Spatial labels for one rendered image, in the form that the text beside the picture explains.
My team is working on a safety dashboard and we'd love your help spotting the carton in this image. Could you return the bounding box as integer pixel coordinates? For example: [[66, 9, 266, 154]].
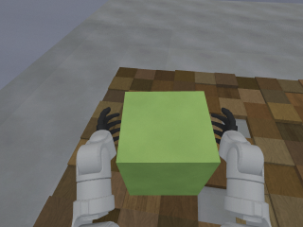
[[116, 91, 221, 196]]

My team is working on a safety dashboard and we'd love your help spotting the robot right forearm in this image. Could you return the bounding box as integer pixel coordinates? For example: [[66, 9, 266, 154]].
[[218, 130, 272, 227]]

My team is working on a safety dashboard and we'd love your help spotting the robot left hand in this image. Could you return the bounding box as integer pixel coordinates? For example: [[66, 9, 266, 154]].
[[96, 107, 121, 142]]

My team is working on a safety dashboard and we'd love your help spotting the robot left forearm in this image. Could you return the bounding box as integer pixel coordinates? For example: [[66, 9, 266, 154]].
[[71, 130, 116, 227]]

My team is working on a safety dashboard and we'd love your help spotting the robot right hand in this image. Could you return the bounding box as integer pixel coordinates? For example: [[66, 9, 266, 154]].
[[211, 107, 238, 144]]

